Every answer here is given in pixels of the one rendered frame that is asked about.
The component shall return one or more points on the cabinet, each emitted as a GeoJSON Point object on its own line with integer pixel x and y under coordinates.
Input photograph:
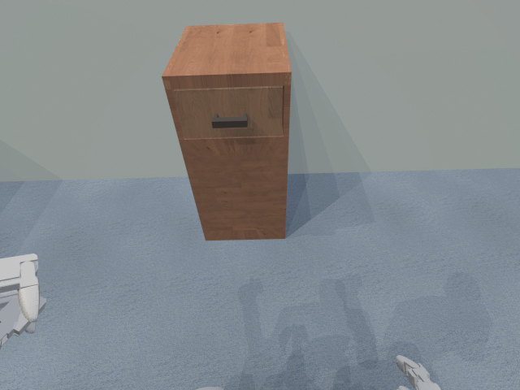
{"type": "Point", "coordinates": [239, 183]}

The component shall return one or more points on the drawer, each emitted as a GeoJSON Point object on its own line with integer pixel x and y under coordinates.
{"type": "Point", "coordinates": [263, 105]}

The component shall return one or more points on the handle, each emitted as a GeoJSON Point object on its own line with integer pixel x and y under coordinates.
{"type": "Point", "coordinates": [229, 122]}

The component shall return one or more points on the right robot hand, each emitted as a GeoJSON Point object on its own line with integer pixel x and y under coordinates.
{"type": "Point", "coordinates": [416, 373]}

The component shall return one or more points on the left robot hand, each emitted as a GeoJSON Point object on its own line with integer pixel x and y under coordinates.
{"type": "Point", "coordinates": [20, 298]}

